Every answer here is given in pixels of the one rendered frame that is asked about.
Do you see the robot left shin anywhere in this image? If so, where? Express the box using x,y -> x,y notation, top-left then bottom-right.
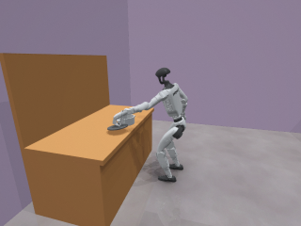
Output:
155,152 -> 172,178

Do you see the robot right forearm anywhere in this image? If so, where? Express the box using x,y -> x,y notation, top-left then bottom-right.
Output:
180,102 -> 187,117

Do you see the robot left hand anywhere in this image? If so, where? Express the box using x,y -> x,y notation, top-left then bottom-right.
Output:
112,112 -> 124,126

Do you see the right robot thigh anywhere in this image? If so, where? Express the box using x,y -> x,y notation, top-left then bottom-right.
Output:
167,122 -> 175,149

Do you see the lid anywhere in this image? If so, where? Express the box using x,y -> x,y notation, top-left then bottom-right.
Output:
107,123 -> 128,131

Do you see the robot right upper arm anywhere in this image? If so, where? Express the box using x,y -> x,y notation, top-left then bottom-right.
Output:
173,83 -> 188,104

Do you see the pot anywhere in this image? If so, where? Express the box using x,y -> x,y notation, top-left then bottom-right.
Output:
117,114 -> 135,126

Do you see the robot left forearm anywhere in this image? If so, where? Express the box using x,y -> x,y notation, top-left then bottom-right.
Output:
121,102 -> 149,117

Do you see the robot left upper arm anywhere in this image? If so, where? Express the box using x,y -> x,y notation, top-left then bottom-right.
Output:
145,90 -> 169,110

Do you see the table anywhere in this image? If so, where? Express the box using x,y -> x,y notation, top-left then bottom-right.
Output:
0,53 -> 154,226

